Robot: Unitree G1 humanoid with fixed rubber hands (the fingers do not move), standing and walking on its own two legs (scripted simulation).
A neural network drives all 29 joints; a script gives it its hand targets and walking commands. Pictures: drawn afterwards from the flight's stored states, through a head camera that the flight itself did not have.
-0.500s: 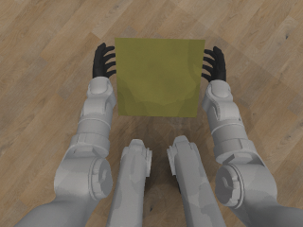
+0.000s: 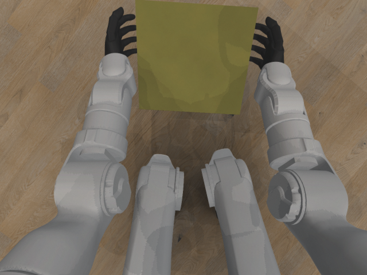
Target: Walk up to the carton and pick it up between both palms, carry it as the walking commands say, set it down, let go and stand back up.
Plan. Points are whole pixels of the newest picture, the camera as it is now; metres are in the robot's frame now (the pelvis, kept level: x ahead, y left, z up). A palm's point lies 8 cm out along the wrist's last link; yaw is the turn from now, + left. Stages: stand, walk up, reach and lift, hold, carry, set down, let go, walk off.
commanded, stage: set down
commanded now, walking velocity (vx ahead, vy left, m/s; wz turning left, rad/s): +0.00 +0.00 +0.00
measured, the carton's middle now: (191, 56) +0.54 -0.02 -0.24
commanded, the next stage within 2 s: none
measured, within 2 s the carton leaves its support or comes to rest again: neither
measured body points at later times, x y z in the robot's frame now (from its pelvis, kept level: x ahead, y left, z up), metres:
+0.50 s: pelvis +0.00 +0.00 -0.05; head +0.34 -0.01 +0.25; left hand +0.55 +0.12 -0.19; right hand +0.52 -0.18 -0.19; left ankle +0.11 +0.10 -0.39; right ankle +0.11 -0.11 -0.39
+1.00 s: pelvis +0.01 +0.00 -0.05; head +0.35 -0.01 +0.25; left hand +0.55 +0.12 -0.20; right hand +0.53 -0.18 -0.20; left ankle +0.11 +0.10 -0.39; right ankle +0.11 -0.11 -0.39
